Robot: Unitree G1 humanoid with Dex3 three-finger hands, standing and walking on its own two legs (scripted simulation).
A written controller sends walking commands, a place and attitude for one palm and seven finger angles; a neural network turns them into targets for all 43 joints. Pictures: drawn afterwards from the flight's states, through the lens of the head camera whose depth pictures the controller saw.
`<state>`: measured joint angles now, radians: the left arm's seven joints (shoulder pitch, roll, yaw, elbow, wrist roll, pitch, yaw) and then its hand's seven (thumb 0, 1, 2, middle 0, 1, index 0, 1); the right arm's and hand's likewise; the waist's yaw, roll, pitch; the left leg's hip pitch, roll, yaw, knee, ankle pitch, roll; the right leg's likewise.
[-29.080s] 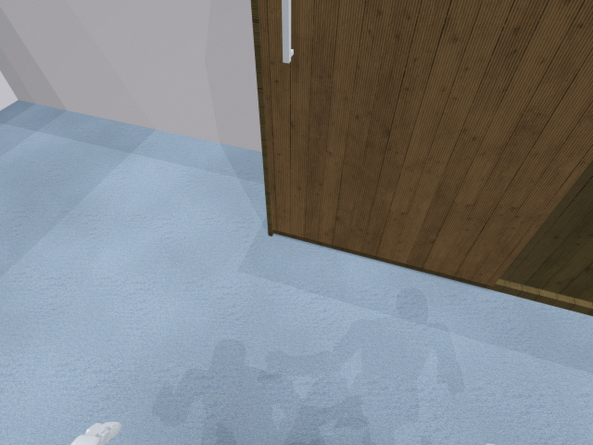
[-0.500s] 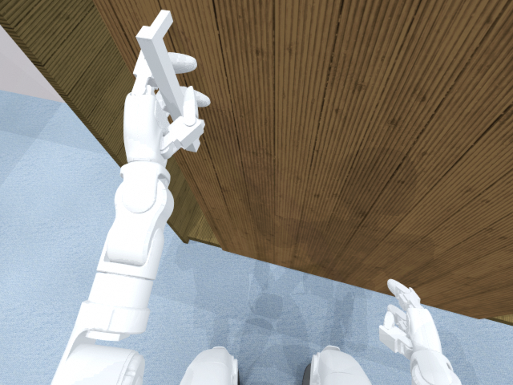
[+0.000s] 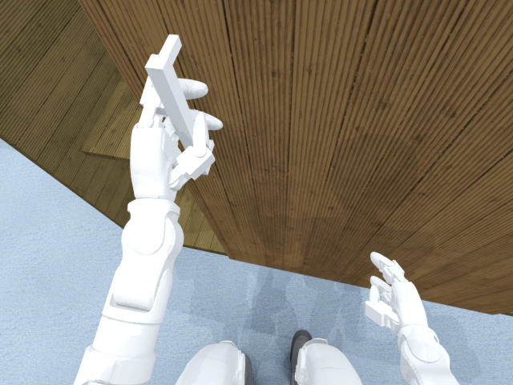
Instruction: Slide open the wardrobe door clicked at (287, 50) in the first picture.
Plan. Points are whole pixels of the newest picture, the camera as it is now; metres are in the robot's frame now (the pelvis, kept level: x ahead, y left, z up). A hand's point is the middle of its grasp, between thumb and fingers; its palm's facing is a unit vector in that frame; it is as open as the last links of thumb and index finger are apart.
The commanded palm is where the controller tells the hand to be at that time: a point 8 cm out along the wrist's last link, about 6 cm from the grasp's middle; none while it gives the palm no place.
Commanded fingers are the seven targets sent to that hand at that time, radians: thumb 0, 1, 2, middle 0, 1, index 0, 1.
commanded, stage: step sideways, sliding the door along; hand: left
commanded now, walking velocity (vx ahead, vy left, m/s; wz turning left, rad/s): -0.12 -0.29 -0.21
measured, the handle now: (190, 116) +0.41 +0.12 +0.15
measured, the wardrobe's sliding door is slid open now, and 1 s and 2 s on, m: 0.37 0.46 0.46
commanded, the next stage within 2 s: stop walking and hold the door there in 0.62 s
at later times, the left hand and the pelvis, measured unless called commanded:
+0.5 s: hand (288, 161) +0.35 +0.00 +0.15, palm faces +0.32 -0.94 -0.11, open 6.5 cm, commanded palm +0.31 -0.03 +0.15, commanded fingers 0.00 0.90 0.90 -0.45 -1.40 -0.45 -1.40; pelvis -0.04 -0.17 +0.00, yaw -5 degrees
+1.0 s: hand (277, 161) +0.36 +0.01 +0.14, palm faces +0.45 -0.81 -0.37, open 6.5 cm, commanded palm +0.31 +0.04 +0.13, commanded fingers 0.00 0.90 0.90 -0.45 -1.40 -0.45 -1.40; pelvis -0.03 -0.27 -0.01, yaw -10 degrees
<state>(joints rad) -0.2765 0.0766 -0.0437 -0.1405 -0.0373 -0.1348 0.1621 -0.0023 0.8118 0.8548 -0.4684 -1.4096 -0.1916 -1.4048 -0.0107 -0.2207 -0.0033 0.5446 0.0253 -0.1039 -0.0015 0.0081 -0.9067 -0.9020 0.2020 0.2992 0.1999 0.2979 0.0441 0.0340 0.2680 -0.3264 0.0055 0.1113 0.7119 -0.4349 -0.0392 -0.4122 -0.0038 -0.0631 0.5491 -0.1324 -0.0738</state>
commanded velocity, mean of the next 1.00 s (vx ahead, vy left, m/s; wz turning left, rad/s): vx -0.10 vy -0.12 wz -0.07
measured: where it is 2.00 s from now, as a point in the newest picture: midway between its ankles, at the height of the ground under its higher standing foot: outside the picture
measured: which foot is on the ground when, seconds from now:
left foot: up 0.00-0.00, down 0.02-0.36, up 0.38-0.56, down 0.58-0.90, up 0.92-1.00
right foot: down 0.00-0.02, up 0.04-0.34, down 0.36-0.56, up 0.58-0.90, down 0.92-1.00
